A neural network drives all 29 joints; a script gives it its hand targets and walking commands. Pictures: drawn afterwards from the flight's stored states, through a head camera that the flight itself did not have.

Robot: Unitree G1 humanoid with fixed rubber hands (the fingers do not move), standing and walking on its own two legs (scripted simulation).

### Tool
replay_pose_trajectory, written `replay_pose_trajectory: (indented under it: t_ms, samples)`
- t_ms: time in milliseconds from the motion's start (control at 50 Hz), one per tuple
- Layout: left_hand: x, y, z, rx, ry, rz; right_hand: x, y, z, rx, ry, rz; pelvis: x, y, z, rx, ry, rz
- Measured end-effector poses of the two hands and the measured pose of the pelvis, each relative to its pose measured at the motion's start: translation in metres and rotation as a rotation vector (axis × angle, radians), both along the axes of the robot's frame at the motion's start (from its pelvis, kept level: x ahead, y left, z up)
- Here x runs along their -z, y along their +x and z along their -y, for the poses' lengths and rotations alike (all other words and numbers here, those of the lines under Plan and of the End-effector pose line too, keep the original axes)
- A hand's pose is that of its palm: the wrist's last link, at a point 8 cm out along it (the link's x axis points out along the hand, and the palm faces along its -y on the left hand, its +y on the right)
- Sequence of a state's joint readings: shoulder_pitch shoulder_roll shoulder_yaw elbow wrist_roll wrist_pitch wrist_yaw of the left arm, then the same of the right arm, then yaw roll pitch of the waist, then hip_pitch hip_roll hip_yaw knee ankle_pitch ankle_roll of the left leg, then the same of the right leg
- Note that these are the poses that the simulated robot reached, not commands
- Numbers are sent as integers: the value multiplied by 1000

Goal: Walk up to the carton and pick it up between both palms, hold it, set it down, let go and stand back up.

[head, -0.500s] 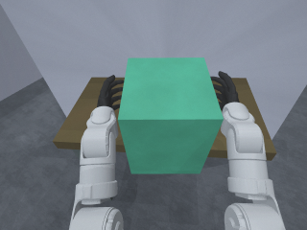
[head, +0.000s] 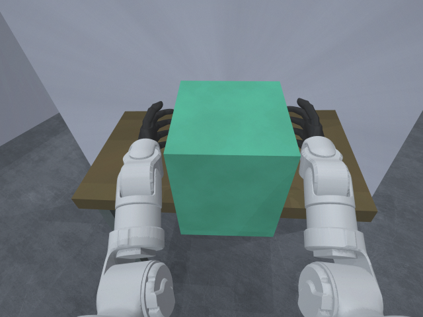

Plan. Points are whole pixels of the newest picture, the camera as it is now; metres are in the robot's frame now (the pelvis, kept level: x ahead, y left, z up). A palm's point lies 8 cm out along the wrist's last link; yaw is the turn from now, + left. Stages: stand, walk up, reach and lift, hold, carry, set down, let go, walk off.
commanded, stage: set down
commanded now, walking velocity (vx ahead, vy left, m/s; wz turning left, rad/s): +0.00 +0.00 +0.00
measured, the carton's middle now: (228, 161) +0.40 -0.01 +0.10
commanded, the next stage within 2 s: none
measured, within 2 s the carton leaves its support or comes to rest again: neither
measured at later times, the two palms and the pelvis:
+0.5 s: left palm (158, 146) +0.41 +0.12 +0.15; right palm (306, 149) +0.39 -0.17 +0.13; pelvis +0.01 +0.00 +0.00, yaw -1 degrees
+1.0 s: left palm (158, 121) +0.46 +0.13 +0.17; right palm (300, 126) +0.44 -0.16 +0.15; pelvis +0.04 +0.02 +0.00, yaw -2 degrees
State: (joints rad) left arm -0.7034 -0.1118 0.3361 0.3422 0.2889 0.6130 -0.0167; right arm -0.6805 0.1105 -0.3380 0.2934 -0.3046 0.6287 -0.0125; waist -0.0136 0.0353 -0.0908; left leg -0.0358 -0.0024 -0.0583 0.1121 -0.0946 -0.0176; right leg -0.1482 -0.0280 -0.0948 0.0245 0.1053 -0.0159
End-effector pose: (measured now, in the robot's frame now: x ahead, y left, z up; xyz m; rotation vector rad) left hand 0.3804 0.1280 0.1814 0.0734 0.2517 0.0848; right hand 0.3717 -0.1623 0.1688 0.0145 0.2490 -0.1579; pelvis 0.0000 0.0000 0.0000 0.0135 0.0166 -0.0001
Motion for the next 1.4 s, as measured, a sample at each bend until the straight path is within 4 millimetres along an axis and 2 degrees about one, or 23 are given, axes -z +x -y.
replay_pose_trajectory:
  t_ms: [140, 340, 440, 800, 1100, 1280, 1400]
  samples:
    - [-2, 5, 7, 31, 17, 24, 2, -3, 7, 23, 4, 25, -1, 5, -2, 9, -1, 19]
    - [31, 12, 6, 38, 14, -36, 32, 3, 6, 23, 15, -28, 0, 5, -5, 17, 1, 4]
    - [36, 21, 5, 36, 6, -19, 38, 12, 5, 27, 13, -10, 0, 7, -4, 13, 3, -31]
    - [18, 67, 3, 66, 5, 21, 26, 49, 2, 60, 20, 24, 0, 32, -9, 17, -5, -111]
    - [9, 90, -2, 66, -20, 36, 13, 74, -2, 49, 13, 38, 1, 44, -21, 34, -13, -118]
    - [34, 102, -5, 61, -53, -16, 34, 88, -3, 33, 18, -13, 1, 48, -22, 36, -13, -149]
    - [52, 116, -5, 46, -58, -24, 50, 105, -3, 29, 13, -21, 2, 52, -20, 31, -10, -215]
